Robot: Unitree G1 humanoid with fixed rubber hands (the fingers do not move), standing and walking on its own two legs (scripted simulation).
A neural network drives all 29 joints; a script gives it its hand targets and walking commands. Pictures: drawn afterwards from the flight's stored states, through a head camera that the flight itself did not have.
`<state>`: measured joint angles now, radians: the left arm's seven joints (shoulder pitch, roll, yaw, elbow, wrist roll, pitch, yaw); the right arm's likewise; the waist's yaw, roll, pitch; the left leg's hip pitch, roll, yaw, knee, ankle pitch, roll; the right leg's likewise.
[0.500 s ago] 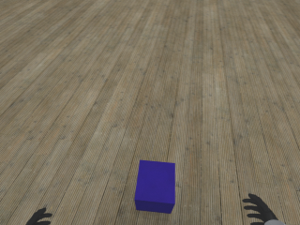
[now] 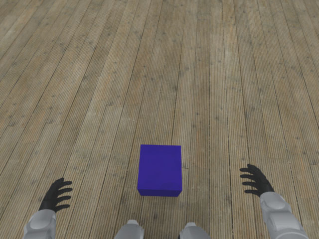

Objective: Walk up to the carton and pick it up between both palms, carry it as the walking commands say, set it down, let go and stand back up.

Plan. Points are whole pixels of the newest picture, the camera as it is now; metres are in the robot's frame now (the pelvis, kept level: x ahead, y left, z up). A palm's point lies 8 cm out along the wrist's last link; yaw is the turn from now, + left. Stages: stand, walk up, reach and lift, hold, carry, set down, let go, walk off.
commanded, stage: reach and lift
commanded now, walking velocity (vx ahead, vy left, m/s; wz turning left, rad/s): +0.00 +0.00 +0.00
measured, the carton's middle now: (159, 171) +0.43 +0.01 -0.62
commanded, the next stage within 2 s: none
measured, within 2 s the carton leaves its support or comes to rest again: neither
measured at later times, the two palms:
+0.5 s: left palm (83, 167) +0.33 +0.24 -0.13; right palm (239, 162) +0.34 -0.23 -0.13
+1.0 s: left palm (106, 141) +0.43 +0.20 -0.18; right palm (220, 142) +0.43 -0.20 -0.18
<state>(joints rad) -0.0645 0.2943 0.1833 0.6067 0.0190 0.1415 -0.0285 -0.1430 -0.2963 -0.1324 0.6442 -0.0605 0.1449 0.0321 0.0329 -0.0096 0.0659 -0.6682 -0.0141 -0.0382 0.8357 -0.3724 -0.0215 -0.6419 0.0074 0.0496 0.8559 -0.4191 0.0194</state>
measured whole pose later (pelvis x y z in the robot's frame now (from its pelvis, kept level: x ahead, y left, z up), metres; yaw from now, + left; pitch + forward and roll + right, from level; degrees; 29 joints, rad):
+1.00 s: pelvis -0.05 +0.01 -0.07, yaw -1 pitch +46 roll +0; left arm -0.98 0.19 0.35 0.81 0.07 0.10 0.00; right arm -0.98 -0.22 -0.34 0.81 -0.06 0.09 0.01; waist 0.00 0.00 -0.09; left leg -1.54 -0.01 -0.04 1.03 -0.28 -0.02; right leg -1.52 0.02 0.05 1.05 -0.33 0.04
